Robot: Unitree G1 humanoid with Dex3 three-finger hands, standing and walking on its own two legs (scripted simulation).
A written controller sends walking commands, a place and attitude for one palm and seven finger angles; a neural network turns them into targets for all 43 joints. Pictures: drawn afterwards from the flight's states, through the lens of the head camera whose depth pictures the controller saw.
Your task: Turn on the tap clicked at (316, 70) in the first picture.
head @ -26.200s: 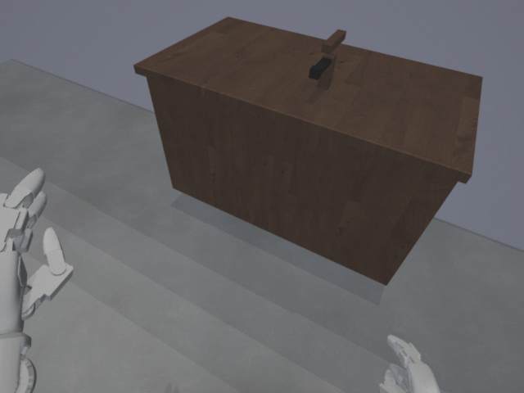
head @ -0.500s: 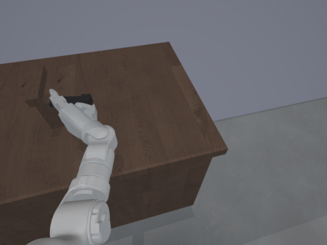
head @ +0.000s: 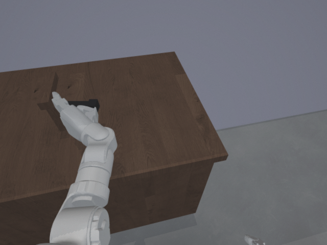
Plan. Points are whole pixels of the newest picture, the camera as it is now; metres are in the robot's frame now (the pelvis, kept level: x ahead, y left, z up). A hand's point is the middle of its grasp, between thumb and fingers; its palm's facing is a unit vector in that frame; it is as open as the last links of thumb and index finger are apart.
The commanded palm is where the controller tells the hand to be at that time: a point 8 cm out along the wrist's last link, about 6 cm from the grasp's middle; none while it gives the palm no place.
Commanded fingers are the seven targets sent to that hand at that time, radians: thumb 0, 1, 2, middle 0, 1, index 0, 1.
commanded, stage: lift the hand up off the lever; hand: left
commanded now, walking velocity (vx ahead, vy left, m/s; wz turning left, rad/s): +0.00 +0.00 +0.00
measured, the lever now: (93, 105) +0.48 +0.23 +0.07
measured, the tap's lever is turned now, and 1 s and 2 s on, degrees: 77 77 77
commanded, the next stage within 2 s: draw the hand back beside the body in 1.18 s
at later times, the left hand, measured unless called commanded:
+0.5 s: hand (89, 109) +0.41 +0.20 +0.13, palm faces +0.79 -0.61 -0.07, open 7.8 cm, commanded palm +0.36 +0.22 +0.13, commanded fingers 0.00 0.90 0.90 -0.15 -0.15 -0.15 -0.15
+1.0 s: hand (86, 107) +0.39 +0.20 +0.15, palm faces +0.78 -0.63 -0.05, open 7.8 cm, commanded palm +0.34 +0.21 +0.15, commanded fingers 0.00 0.90 0.90 -0.15 -0.15 -0.15 -0.15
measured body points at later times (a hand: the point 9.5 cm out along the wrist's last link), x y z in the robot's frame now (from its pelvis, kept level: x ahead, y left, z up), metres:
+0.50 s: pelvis +0.00 +0.00 +0.01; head +0.01 -0.01 +0.46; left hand +0.37 +0.23 +0.13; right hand +0.12 -0.24 -0.12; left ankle -0.01 +0.13 -0.72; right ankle +0.00 -0.08 -0.72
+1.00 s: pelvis +0.00 +0.00 +0.01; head +0.00 -0.01 +0.46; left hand +0.35 +0.23 +0.15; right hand +0.16 -0.23 -0.11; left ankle -0.01 +0.13 -0.72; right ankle +0.00 -0.08 -0.72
